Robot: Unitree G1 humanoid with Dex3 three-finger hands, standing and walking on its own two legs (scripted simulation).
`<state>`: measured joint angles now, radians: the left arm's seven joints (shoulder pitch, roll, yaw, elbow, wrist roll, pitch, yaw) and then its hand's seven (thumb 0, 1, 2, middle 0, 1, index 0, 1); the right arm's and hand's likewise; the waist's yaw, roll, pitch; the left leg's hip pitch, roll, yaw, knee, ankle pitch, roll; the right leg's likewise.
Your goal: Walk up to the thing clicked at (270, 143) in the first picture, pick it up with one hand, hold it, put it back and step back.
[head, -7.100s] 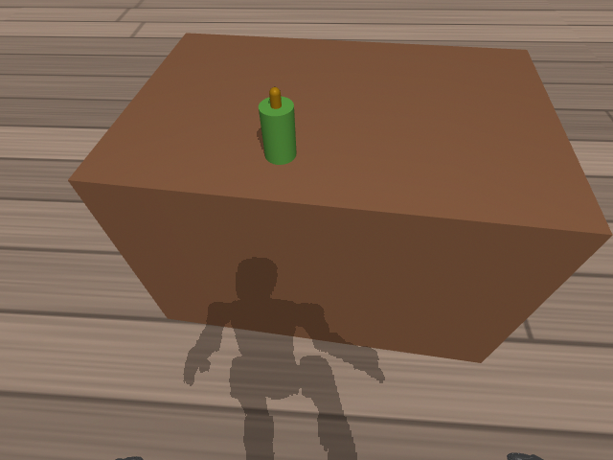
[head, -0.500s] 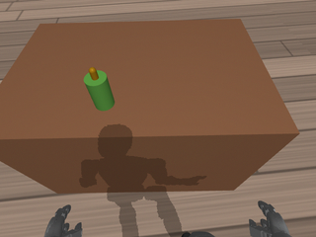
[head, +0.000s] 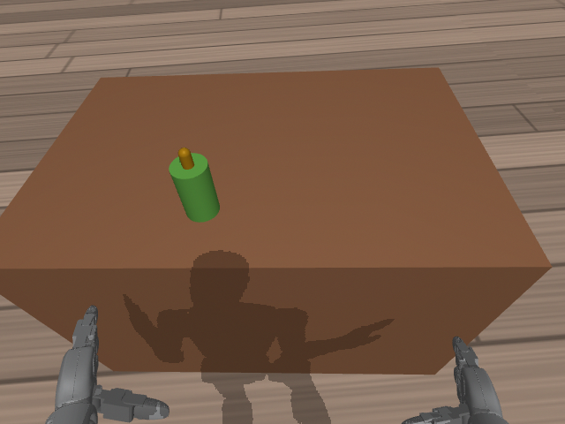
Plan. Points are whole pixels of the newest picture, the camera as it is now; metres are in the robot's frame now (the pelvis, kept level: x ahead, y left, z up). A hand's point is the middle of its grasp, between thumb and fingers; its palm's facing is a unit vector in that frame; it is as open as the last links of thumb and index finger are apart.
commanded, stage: rise first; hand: left
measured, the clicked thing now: (193, 182) +0.53 +0.21 +0.01
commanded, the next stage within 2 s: go down in 1.04 s
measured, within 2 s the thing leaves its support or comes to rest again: neither
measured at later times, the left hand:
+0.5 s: hand (109, 364) +0.17 +0.24 +0.04, palm faces +0.26 -0.89 -0.36, open 17.6 cm
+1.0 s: hand (93, 362) +0.17 +0.24 +0.07, palm faces +0.30 -0.87 -0.40, open 17.6 cm
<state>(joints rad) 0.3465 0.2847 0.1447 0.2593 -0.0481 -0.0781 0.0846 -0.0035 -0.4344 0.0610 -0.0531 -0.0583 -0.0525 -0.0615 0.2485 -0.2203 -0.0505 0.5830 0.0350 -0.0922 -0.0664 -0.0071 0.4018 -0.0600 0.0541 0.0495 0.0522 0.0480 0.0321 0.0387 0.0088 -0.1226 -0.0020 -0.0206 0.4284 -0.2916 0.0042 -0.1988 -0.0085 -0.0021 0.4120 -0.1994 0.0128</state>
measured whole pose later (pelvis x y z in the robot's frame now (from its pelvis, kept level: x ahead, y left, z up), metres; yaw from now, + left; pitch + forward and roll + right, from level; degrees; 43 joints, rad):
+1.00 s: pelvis -0.01 -0.01 +0.00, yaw +1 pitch -4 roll +0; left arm 0.48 0.31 0.24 -0.11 -0.04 -0.21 0.02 -0.01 -0.57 0.06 -0.06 -0.06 -0.05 -0.07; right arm 0.25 -0.22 -0.11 0.63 0.02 -0.13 -0.04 -0.01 0.52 -0.05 0.05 0.05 0.05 0.05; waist 0.05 0.05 0.05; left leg -0.08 -0.01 -0.04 0.41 -0.27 0.00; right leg -0.16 -0.01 -0.02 0.42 -0.19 0.00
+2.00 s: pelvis +0.00 +0.01 +0.00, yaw +1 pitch +2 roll -1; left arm -0.09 0.45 0.54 0.46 -0.32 -0.11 -0.45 -0.01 -0.56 0.06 -0.03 -0.04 -0.03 -0.05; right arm 0.24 -0.25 -0.04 0.71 0.04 -0.16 -0.10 -0.01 0.52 -0.05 0.05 0.05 0.05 0.05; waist 0.03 0.01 -0.06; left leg -0.22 -0.02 -0.03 0.51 -0.32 0.02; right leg -0.28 -0.02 -0.01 0.47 -0.22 0.03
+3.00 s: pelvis +0.00 +0.01 -0.02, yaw +1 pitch +11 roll -2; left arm -0.52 0.78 0.63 1.02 -0.24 -0.17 -0.59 -0.01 -0.52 0.07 -0.03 -0.04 -0.04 -0.04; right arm 0.20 -0.26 0.02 0.68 0.02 -0.22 -0.14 -0.01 0.54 -0.05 0.06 0.05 0.05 0.05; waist -0.07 -0.01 -0.12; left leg -0.45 0.00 -0.05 0.63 -0.37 0.01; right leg -0.49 -0.01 -0.03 0.55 -0.25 0.02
